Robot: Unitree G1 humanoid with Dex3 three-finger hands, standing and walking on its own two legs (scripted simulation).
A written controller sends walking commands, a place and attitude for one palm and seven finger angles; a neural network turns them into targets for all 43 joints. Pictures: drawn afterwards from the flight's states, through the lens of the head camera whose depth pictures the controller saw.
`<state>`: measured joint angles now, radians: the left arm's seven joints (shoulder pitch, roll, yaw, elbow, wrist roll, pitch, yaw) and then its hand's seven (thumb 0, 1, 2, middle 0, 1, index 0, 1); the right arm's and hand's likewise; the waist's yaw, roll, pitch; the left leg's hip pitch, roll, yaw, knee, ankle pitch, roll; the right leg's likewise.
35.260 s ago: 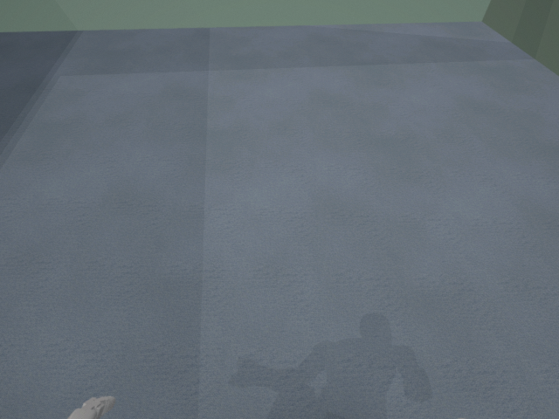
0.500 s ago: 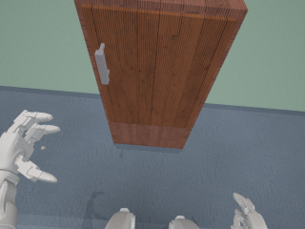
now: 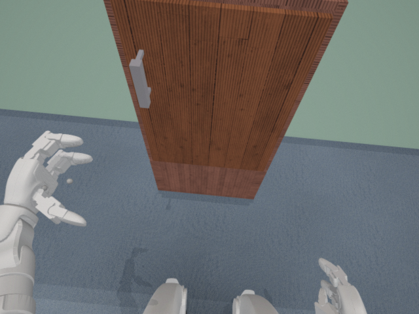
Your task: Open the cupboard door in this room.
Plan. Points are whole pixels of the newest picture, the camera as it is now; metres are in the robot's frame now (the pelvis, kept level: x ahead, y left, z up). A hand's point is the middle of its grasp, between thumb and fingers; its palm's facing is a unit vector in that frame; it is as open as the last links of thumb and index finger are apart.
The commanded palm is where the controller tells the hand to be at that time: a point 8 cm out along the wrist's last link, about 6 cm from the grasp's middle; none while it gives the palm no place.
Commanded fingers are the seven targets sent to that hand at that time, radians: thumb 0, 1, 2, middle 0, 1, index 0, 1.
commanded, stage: move the hooked fingers beside the handle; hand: left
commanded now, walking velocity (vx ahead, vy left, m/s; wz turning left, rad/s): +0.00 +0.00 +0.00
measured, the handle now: (142, 79) +0.61 +0.20 +0.04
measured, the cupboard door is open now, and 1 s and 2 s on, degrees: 0 0 0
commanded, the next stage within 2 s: none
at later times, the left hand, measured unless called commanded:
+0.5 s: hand (87, 141) +0.42 +0.27 +0.05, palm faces -0.06 -1.00 -0.01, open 14.0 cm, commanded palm +0.40 +0.32 +0.06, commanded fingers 0.00 -0.50 0.30 -0.30 -1.20 -0.30 -1.20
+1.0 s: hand (97, 109) +0.50 +0.27 +0.05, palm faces -0.04 -1.00 -0.01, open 14.0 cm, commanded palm +0.49 +0.31 +0.05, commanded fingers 0.00 -0.50 0.30 -0.30 -1.20 -0.30 -1.20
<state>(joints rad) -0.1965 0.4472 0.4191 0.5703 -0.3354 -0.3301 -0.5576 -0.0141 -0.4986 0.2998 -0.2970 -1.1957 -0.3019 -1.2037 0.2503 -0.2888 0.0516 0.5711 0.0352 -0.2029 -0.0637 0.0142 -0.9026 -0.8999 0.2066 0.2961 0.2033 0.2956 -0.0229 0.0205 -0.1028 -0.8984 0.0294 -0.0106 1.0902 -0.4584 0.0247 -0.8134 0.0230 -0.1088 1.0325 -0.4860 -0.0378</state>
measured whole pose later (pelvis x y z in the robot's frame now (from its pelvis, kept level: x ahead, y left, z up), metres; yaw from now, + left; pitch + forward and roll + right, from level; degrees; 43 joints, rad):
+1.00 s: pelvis +0.00 +0.02 -0.02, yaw -3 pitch +24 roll -5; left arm -0.82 0.67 0.51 1.14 -0.14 -0.39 -0.49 -0.01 -0.50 0.30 -0.30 -1.20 -0.30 -1.20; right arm 0.36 -0.29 0.05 0.62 0.01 0.00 -0.02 0.01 -0.90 -0.90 0.21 0.30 0.20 0.30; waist -0.16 0.01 -0.11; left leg -1.09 0.05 0.02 1.16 -0.48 0.05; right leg -1.01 0.04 -0.08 1.08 -0.48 -0.01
